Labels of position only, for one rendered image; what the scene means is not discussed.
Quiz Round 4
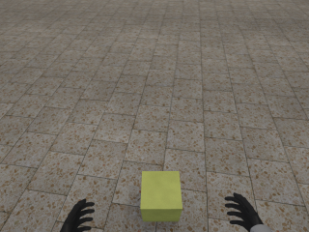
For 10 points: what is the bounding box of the left robot hand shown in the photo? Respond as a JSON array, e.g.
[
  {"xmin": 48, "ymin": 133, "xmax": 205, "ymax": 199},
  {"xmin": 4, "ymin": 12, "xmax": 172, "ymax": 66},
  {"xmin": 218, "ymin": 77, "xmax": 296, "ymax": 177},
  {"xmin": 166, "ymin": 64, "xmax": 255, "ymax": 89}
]
[{"xmin": 60, "ymin": 198, "xmax": 95, "ymax": 232}]

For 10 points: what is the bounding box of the carton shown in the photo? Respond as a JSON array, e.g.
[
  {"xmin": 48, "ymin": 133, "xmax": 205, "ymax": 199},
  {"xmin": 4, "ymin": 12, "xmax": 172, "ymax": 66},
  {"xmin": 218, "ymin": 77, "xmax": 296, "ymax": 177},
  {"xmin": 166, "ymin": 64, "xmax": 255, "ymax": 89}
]
[{"xmin": 140, "ymin": 171, "xmax": 183, "ymax": 222}]

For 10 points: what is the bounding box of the right robot hand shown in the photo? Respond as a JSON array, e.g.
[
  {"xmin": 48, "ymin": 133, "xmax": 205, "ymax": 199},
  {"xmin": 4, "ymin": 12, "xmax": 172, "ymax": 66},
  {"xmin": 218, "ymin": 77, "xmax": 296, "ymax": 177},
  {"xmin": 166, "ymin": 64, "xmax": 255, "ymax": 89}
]
[{"xmin": 224, "ymin": 192, "xmax": 263, "ymax": 232}]

